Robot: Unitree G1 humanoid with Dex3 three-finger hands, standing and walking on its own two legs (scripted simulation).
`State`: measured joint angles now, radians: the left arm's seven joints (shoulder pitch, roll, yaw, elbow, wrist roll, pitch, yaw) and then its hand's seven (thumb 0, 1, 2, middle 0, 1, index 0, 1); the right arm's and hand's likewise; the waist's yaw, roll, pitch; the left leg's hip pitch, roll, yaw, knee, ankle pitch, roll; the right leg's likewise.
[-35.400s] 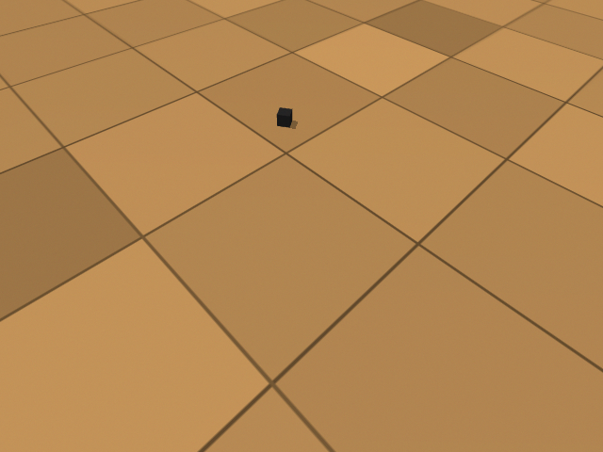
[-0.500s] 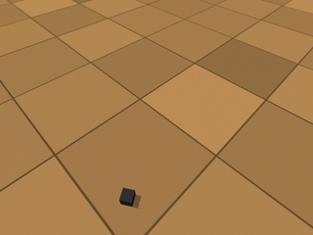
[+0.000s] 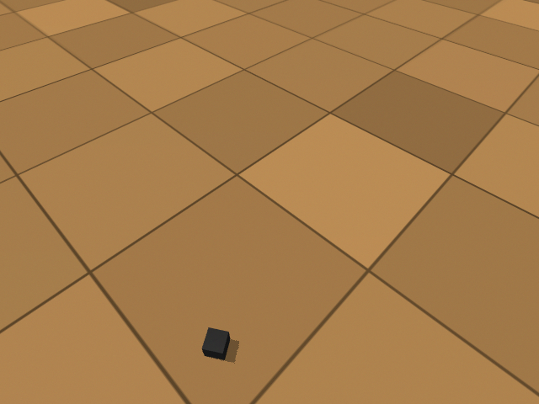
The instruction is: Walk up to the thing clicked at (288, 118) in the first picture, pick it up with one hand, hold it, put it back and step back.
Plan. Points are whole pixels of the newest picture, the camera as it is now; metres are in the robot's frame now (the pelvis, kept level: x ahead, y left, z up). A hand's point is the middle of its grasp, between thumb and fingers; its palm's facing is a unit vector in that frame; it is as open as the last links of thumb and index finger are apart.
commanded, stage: stand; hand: left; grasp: from above
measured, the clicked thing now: (216, 343) +0.45 +0.19 -0.75
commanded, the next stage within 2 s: step back in 0.04 s
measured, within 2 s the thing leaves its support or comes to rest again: neither
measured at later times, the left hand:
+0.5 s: hand out of the picture +0.07 +0.32 -0.19, palm faces -0.06 -0.94 -0.33, open 7.4 cm
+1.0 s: hand out of the picture -0.06 +0.31 -0.15, palm faces -0.10 -0.91 -0.41, open 7.4 cm
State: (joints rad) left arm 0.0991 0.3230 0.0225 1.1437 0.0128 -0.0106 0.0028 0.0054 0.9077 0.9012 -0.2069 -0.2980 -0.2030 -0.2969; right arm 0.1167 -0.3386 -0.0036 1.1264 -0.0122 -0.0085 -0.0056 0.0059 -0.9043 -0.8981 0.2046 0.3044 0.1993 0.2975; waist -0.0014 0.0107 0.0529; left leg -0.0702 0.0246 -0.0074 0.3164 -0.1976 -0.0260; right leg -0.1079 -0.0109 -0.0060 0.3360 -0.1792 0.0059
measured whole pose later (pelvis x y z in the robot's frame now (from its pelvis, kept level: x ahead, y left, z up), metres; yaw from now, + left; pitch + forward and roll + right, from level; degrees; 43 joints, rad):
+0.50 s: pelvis -0.07 +0.07 -0.01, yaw -1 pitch -1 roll -2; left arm 0.03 0.40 0.06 0.91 0.01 0.07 0.04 0.01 0.91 0.90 -0.20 -0.30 -0.20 -0.30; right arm 0.17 -0.34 -0.05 0.96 -0.03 0.04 -0.01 0.01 -0.90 -0.90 0.21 0.30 0.20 0.30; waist -0.03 -0.07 0.19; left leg -0.23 -0.05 0.01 0.56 -0.31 0.07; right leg -0.48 0.12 0.18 1.01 -0.47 -0.03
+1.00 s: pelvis -0.17 +0.05 -0.02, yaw -6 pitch -3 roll +2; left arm 0.19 0.37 0.08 0.84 0.04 0.05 0.00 0.01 0.91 0.90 -0.21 -0.30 -0.20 -0.30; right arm 0.12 -0.35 -0.05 0.91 0.00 0.04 -0.01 0.01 -0.90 -0.90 0.21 0.30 0.20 0.30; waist 0.02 -0.01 0.15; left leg -0.41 -0.10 -0.04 0.93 -0.49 0.01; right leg -0.25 0.06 0.06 0.62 -0.31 -0.07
